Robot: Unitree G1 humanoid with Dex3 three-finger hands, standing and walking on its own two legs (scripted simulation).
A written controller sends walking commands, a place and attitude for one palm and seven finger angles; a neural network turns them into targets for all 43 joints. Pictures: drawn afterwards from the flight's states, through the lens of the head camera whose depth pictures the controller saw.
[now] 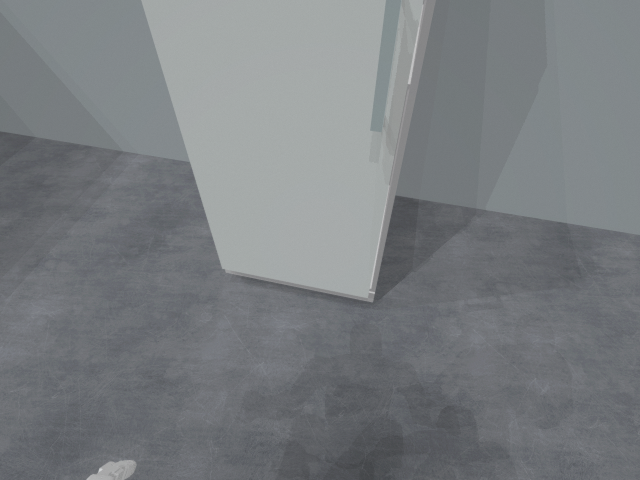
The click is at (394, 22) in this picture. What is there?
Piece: fridge door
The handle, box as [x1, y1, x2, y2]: [370, 0, 401, 131]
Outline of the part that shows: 401,0 386,0 370,130 381,131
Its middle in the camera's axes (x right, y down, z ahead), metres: +0.12 -0.33 +0.71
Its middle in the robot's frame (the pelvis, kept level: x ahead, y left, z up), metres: +0.78 -0.07 +0.16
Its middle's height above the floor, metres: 0.93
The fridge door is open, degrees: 0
